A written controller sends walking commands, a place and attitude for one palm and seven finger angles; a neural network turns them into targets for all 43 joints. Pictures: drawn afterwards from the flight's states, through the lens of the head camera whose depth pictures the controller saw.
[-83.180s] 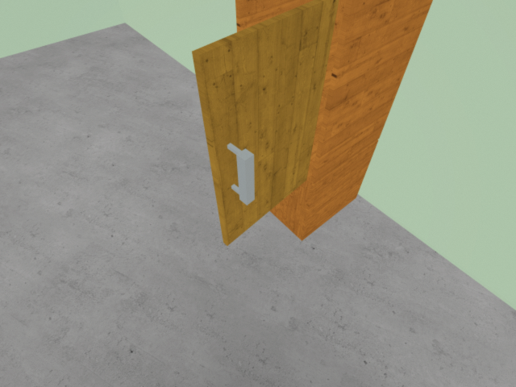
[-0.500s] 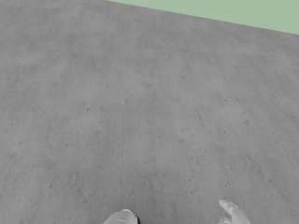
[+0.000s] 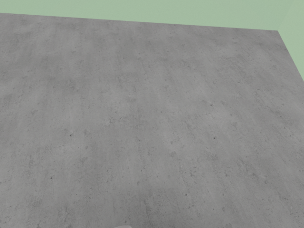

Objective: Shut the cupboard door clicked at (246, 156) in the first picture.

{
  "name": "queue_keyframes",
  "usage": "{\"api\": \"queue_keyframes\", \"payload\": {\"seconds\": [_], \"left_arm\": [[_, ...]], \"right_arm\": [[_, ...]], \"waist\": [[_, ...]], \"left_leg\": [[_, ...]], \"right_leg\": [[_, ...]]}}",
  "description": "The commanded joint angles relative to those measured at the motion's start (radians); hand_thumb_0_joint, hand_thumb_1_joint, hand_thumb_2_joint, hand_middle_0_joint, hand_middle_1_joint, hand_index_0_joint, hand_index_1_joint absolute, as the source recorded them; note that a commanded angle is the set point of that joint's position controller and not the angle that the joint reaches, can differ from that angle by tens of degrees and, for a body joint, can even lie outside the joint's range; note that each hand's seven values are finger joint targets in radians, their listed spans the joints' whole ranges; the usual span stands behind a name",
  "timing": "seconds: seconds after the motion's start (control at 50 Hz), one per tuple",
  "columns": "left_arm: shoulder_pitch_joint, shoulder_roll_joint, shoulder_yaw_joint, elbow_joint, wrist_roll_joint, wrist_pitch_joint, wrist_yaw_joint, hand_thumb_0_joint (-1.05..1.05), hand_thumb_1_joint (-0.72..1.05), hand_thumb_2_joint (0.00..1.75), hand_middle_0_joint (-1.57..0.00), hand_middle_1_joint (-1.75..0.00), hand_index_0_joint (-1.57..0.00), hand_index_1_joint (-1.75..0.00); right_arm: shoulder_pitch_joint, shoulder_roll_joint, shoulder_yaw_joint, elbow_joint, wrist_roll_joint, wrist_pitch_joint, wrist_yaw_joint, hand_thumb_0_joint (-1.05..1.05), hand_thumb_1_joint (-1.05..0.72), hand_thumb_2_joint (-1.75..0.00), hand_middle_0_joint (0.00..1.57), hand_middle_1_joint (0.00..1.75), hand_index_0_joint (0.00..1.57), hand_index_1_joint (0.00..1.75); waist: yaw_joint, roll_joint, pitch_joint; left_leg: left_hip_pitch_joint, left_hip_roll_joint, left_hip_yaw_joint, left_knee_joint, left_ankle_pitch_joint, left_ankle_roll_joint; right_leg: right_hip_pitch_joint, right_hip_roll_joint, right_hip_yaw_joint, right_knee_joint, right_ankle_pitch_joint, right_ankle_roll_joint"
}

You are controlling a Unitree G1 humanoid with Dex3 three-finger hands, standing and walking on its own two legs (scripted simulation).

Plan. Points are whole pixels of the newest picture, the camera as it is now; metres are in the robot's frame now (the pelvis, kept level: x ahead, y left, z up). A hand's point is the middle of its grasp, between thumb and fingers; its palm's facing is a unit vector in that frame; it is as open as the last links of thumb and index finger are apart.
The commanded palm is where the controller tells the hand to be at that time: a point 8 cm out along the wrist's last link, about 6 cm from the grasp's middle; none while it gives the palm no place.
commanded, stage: turn to face it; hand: left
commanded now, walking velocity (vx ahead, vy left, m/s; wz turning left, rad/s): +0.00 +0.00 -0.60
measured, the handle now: out of the picture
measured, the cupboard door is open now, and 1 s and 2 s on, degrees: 2 2 2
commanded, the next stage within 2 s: none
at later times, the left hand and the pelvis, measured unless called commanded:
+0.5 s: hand (86, 215) +0.17 +0.22 -0.15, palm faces -0.24 -0.94 -0.25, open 7.4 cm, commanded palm none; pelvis +0.02 +0.02 +0.01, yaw -17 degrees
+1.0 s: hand (111, 204) +0.21 +0.15 -0.18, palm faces -0.51 -0.84 -0.18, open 7.4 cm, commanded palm none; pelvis +0.05 +0.02 +0.00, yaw -34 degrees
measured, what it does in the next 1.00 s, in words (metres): steps on the spot, turning right: left foot, then right foot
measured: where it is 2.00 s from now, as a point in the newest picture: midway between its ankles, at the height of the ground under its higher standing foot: outside the picture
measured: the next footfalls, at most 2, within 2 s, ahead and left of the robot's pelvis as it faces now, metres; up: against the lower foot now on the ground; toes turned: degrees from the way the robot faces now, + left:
left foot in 0.24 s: +0.10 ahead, +0.14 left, +0.00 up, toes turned -5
right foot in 0.58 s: +0.01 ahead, -0.11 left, +0.00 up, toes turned -25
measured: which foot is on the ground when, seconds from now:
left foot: up 0.00-0.22, down 0.24-0.58, up 0.60-0.96, down 0.98-1.00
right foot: down 0.00-0.24, up 0.26-0.56, down 0.58-0.98, up 1.00-1.00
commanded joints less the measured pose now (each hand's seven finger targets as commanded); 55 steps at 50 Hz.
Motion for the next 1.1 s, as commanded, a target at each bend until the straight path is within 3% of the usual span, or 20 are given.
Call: {"api": "queue_keyframes", "payload": {"seconds": [0.0,0.12,0.18,0.2,0.22,0.24,0.36,0.48,0.52,0.54,0.56,0.58,0.6,0.7,0.84,0.9,0.92,0.96,0.98,1.08], "left_arm": [[0.063,0.219,0.072,-0.050,-0.006,-0.012,0.039,0.00,0.90,0.90,-0.20,-0.30,-0.20,-0.30],[0.038,0.233,0.084,-0.064,-0.002,-0.007,0.031,0.00,0.90,0.90,-0.20,-0.30,-0.20,-0.30],[-0.026,0.221,0.082,-0.071,-0.014,0.004,0.024,0.00,0.90,0.90,-0.20,-0.30,-0.20,-0.30],[-0.016,0.172,0.071,-0.085,-0.022,0.009,0.018,0.00,0.90,0.90,-0.20,-0.30,-0.20,-0.30],[-0.001,0.123,0.060,-0.104,-0.029,0.013,0.010,0.00,0.90,0.90,-0.20,-0.30,-0.20,-0.30],[-0.030,0.154,0.061,-0.112,-0.022,0.018,0.010,0.00,0.90,0.90,-0.20,-0.30,-0.20,-0.30],[-0.040,0.136,0.062,-0.106,-0.012,0.038,-0.028,0.00,0.90,0.90,-0.20,-0.30,-0.20,-0.30],[-0.065,0.131,0.052,-0.139,-0.013,0.024,-0.032,0.00,0.90,0.90,-0.20,-0.30,-0.20,-0.30],[0.004,0.156,0.059,-0.123,-0.011,0.015,-0.031,0.00,0.90,0.90,-0.20,-0.30,-0.20,-0.30],[0.066,0.215,0.071,-0.108,-0.005,0.006,-0.025,0.00,0.90,0.90,-0.20,-0.30,-0.20,-0.30],[0.089,0.331,0.090,-0.105,0.006,-0.008,-0.010,0.00,0.90,0.90,-0.20,-0.30,-0.20,-0.30],[0.124,0.363,0.093,-0.098,-0.008,-0.006,0.003,0.00,0.90,0.90,-0.20,-0.30,-0.20,-0.30],[0.094,0.346,0.089,-0.107,-0.009,-0.001,0.009,0.00,0.90,0.90,-0.20,-0.30,-0.20,-0.30],[-0.046,0.245,0.067,-0.143,-0.010,-0.014,0.019,0.00,0.90,0.90,-0.20,-0.30,-0.20,-0.30],[-0.007,0.272,0.079,-0.129,-0.001,-0.006,0.016,0.00,0.90,0.90,-0.20,-0.30,-0.20,-0.30],[-0.051,0.260,0.079,-0.125,-0.008,0.003,0.015,0.00,0.90,0.90,-0.20,-0.30,-0.20,-0.30],[-0.063,0.229,0.073,-0.134,-0.017,0.008,0.014,0.00,0.90,0.90,-0.20,-0.30,-0.20,-0.30],[-0.044,0.158,0.054,-0.164,-0.024,0.012,0.001,0.00,0.90,0.90,-0.20,-0.30,-0.20,-0.30],[-0.066,0.185,0.060,-0.166,-0.014,0.014,-0.002,0.00,0.90,0.90,-0.20,-0.30,-0.20,-0.30],[-0.056,0.157,0.062,-0.129,-0.013,0.034,-0.029,0.00,0.90,0.90,-0.20,-0.30,-0.20,-0.30]], "right_arm": [[-0.049,-0.078,-0.023,-0.105,0.009,-0.024,-0.011,0.00,-0.90,-0.90,0.20,0.30,0.20,0.30],[-0.037,-0.056,-0.018,-0.115,0.015,-0.030,-0.011,0.00,-0.90,-0.90,0.20,0.30,0.20,0.30],[0.082,-0.078,-0.021,-0.080,0.016,-0.042,-0.019,0.00,-0.90,-0.90,0.20,0.30,0.20,0.30],[0.105,-0.137,-0.032,-0.076,0.010,-0.052,-0.021,0.00,-0.90,-0.90,0.20,0.30,0.20,0.30],[0.142,-0.232,-0.049,-0.082,-0.005,-0.058,-0.025,0.00,-0.90,-0.90,0.20,0.30,0.20,0.30],[0.161,-0.251,-0.049,-0.084,-0.011,-0.049,-0.030,0.00,-0.90,-0.90,0.20,0.30,0.20,0.30],[0.017,-0.189,-0.028,-0.133,-0.019,-0.041,-0.028,0.00,-0.90,-0.90,0.20,0.30,0.20,0.30],[0.046,-0.223,-0.050,-0.121,-0.013,-0.035,-0.012,0.00,-0.90,-0.90,0.20,0.30,0.20,0.30],[0.014,-0.225,-0.055,-0.130,-0.006,-0.030,-0.006,0.00,-0.90,-0.90,0.20,0.30,0.20,0.30],[0.003,-0.193,-0.054,-0.142,0.003,-0.029,-0.001,0.00,-0.90,-0.90,0.20,0.30,0.20,0.30],[-0.018,-0.106,-0.034,-0.186,0.007,-0.026,0.004,0.00,-0.90,-0.90,0.20,0.30,0.20,0.30],[-0.061,-0.135,-0.028,-0.210,0.002,-0.014,-0.003,0.00,-0.90,-0.90,0.20,0.30,0.20,0.30],[-0.048,-0.129,-0.028,-0.206,0.006,-0.007,-0.001,0.00,-0.90,-0.90,0.20,0.30,0.20,0.30],[-0.020,-0.119,-0.031,-0.153,0.003,-0.012,0.005,0.00,-0.90,-0.90,0.20,0.30,0.20,0.30],[-0.043,-0.098,-0.023,-0.173,0.011,-0.023,-0.002,0.00,-0.90,-0.90,0.20,0.30,0.20,0.30],[0.046,-0.103,-0.023,-0.145,0.018,-0.035,-0.011,0.00,-0.90,-0.90,0.20,0.30,0.20,0.30],[0.092,-0.135,-0.025,-0.128,0.015,-0.047,-0.016,0.00,-0.90,-0.90,0.20,0.30,0.20,0.30],[0.140,-0.281,-0.048,-0.139,-0.006,-0.054,-0.024,0.00,-0.90,-0.90,0.20,0.30,0.20,0.30],[0.129,-0.267,-0.040,-0.149,-0.015,-0.048,-0.025,0.00,-0.90,-0.90,0.20,0.30,0.20,0.30],[0.031,-0.186,-0.020,-0.166,-0.015,-0.050,-0.031,0.00,-0.90,-0.90,0.20,0.30,0.20,0.30]], "waist": [[0.033,-0.211,-0.104],[0.027,-0.180,-0.120],[-0.038,-0.157,-0.128],[-0.038,0.004,-0.145],[-0.047,0.287,-0.153],[-0.064,0.242,-0.128],[-0.001,0.156,-0.044],[-0.019,0.173,-0.107],[0.024,0.133,-0.127],[0.057,-0.001,-0.146],[0.078,-0.362,-0.109],[0.103,-0.349,-0.110],[0.074,-0.241,-0.084],[0.000,-0.194,-0.109],[0.023,-0.170,-0.118],[-0.023,-0.178,-0.126],[-0.044,-0.105,-0.141],[-0.048,0.288,-0.150],[-0.051,0.179,-0.118],[-0.001,0.166,-0.076]], "left_leg": [[-0.251,0.009,-0.129,0.274,-0.019,-0.039],[-0.072,-0.026,-0.097,-0.061,0.044,-0.056],[0.206,-0.036,-0.080,-0.371,0.302,-0.054],[0.330,0.087,-0.194,-0.463,0.371,-0.023],[0.384,0.341,-0.441,-0.508,0.557,0.087],[0.293,0.429,-0.476,-0.511,0.586,0.179],[0.195,0.280,-0.158,-0.478,0.572,0.141],[0.226,0.307,-0.089,-0.396,0.559,0.127],[0.164,0.270,-0.024,-0.278,0.492,0.068],[0.068,0.212,0.021,-0.140,0.338,0.013],[-0.198,0.048,0.077,0.102,-0.113,-0.058],[-0.242,0.024,-0.059,0.285,-0.183,-0.054],[-0.250,0.050,-0.113,0.351,-0.109,-0.047],[-0.203,0.041,-0.124,0.305,0.106,-0.077],[-0.080,-0.010,-0.104,-0.022,0.058,-0.074],[0.116,-0.035,-0.099,-0.288,0.206,-0.063],[0.256,0.013,-0.127,-0.427,0.295,-0.052],[0.349,0.428,-0.501,-0.532,0.554,0.135],[0.255,0.442,-0.474,-0.514,0.581,0.191],[0.252,0.272,-0.154,-0.460,0.711,0.135]], "right_leg": [[0.271,-0.280,0.329,-0.171,0.757,-0.209],[0.194,-0.224,0.312,-0.134,0.681,-0.178],[0.012,-0.142,0.283,-0.052,0.514,-0.090],[-0.117,-0.055,0.220,0.029,0.283,-0.036],[-0.265,0.061,0.088,0.244,-0.192,0.024],[-0.242,0.034,0.069,0.441,-0.329,0.032],[-0.219,-0.026,-0.013,0.458,-0.159,0.058],[-0.069,-0.002,-0.076,0.149,-0.080,0.040],[0.073,0.008,-0.092,-0.049,0.097,0.025],[0.188,-0.070,0.013,-0.169,0.212,-0.001],[0.281,-0.324,0.389,-0.267,0.462,-0.103],[0.215,-0.405,0.479,-0.262,0.588,-0.201],[0.170,-0.394,0.413,-0.265,0.459,-0.221],[0.154,-0.211,0.241,-0.201,0.530,-0.156],[0.121,-0.217,0.360,-0.176,0.479,-0.188],[0.021,-0.167,0.370,-0.100,0.461,-0.124],[-0.074,-0.108,0.321,-0.038,0.362,-0.075],[-0.298,0.066,0.065,0.368,-0.308,0.035],[-0.271,0.021,0.094,0.516,-0.299,0.035],[-0.276,-0.018,0.021,0.568,-0.138,0.072]]}}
